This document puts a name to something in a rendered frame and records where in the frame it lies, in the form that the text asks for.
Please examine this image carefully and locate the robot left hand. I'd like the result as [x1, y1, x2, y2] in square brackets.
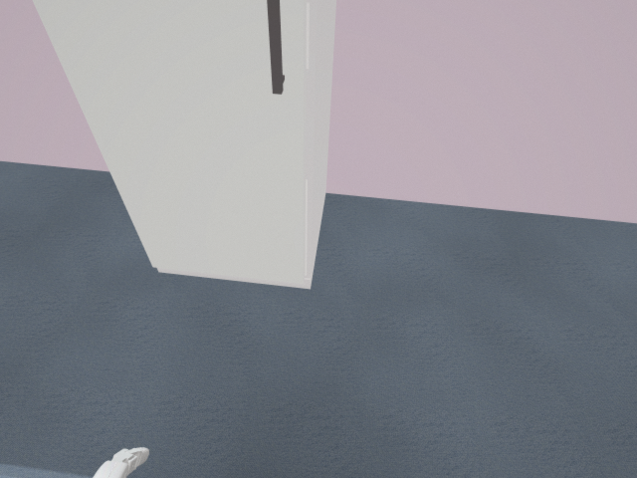
[93, 447, 149, 478]

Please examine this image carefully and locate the fridge door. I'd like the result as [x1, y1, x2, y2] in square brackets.
[33, 0, 307, 284]

